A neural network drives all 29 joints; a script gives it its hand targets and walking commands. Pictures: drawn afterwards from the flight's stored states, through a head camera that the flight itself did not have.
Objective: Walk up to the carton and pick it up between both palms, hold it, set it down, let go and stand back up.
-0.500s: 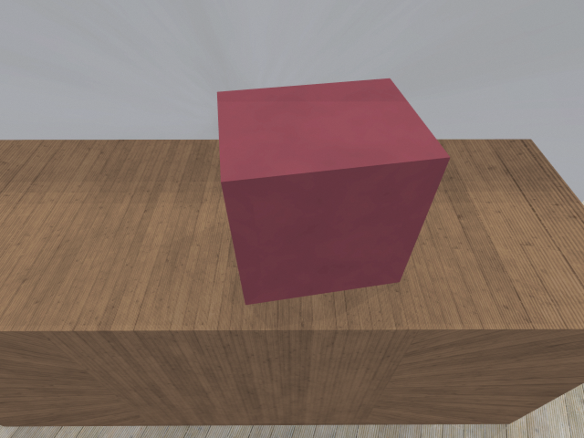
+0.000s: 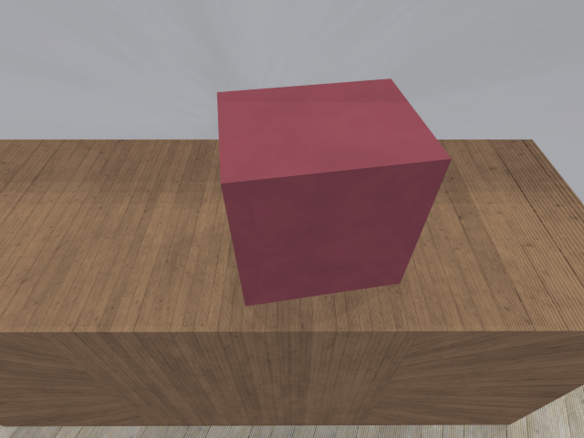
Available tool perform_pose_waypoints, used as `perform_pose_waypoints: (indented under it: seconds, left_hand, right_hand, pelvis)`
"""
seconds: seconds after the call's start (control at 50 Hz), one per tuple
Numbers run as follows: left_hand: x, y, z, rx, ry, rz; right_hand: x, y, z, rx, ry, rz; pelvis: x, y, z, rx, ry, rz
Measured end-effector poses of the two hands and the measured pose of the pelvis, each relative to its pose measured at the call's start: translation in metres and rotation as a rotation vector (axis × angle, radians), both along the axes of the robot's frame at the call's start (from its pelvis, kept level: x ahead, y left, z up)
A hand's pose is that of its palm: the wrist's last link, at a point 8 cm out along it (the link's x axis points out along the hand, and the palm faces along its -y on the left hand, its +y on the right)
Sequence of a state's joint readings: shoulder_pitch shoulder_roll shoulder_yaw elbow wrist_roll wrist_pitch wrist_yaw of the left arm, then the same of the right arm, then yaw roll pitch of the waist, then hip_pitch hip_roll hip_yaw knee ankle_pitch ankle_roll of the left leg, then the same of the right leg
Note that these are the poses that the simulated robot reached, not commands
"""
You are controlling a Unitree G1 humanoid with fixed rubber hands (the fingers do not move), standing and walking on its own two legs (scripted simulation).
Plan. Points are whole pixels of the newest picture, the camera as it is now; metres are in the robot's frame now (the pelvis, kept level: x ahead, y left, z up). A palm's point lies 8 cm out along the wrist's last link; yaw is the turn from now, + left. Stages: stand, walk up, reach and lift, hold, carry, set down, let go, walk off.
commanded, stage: stand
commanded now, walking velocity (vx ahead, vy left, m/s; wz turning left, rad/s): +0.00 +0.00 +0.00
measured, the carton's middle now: (316, 195) +0.51 -0.01 +0.04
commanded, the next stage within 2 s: none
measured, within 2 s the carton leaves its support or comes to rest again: neither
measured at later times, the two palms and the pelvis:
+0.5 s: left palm out of the picture +0.00 +0.24 -0.14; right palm out of the picture +0.01 -0.24 -0.13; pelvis +0.00 +0.00 +0.00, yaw +0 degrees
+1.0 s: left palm out of the picture +0.00 +0.24 -0.14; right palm out of the picture +0.01 -0.24 -0.14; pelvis +0.00 +0.00 +0.00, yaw +0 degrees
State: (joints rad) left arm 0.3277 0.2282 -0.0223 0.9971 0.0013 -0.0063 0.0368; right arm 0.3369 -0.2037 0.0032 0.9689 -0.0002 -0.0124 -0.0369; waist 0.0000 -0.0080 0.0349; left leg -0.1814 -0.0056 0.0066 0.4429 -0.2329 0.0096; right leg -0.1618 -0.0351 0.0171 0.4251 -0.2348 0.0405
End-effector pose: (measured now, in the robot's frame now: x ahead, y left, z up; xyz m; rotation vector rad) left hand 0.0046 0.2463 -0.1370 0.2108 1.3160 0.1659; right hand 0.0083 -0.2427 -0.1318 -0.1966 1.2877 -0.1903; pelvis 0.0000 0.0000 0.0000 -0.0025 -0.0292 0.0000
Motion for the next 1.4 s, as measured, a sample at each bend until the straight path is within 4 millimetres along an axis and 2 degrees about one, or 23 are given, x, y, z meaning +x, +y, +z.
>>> perform_pose_waypoints:
  seconds: [0.46,1.4]
  left_hand:
    - [-0.0083,-0.0041,-0.0015,-0.006,0.026,0.014]
    - [-0.0070,-0.0085,-0.0016,-0.010,0.030,0.026]
  right_hand:
    - [-0.0025,0.0014,-0.0014,0.004,0.020,-0.005]
    - [-0.0002,0.0043,-0.0038,0.014,0.034,-0.006]
  pelvis:
    - [0.0016,-0.0012,0.0003,0.000,0.002,0.002]
    - [0.0059,-0.0024,0.0006,0.001,0.004,0.007]
